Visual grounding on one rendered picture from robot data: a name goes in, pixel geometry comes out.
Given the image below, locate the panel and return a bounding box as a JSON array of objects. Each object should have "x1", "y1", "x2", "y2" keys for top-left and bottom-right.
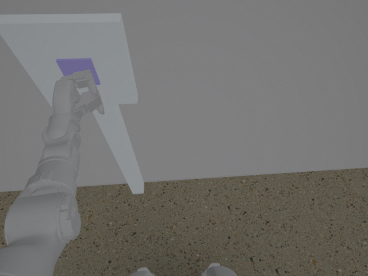
[{"x1": 0, "y1": 13, "x2": 144, "y2": 194}]

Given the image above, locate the robot left forearm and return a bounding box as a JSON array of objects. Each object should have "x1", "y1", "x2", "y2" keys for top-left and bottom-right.
[{"x1": 4, "y1": 113, "x2": 82, "y2": 246}]

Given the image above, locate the button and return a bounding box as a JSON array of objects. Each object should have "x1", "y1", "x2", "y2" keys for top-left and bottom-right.
[{"x1": 56, "y1": 58, "x2": 101, "y2": 85}]

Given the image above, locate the robot right shin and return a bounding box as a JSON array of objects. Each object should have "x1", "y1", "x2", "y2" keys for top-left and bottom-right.
[{"x1": 207, "y1": 263, "x2": 220, "y2": 269}]

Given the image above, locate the robot left hand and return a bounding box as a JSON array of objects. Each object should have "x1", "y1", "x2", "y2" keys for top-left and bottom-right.
[{"x1": 52, "y1": 70, "x2": 105, "y2": 122}]

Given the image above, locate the robot left shin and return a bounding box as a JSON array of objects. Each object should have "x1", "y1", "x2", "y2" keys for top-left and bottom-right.
[{"x1": 137, "y1": 267, "x2": 150, "y2": 272}]

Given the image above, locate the left robot upper arm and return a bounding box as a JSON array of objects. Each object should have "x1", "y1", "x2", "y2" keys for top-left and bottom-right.
[{"x1": 0, "y1": 192, "x2": 81, "y2": 276}]

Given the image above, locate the robot shin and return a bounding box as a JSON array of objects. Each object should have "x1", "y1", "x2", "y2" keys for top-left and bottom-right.
[
  {"x1": 137, "y1": 267, "x2": 150, "y2": 272},
  {"x1": 207, "y1": 263, "x2": 220, "y2": 269}
]

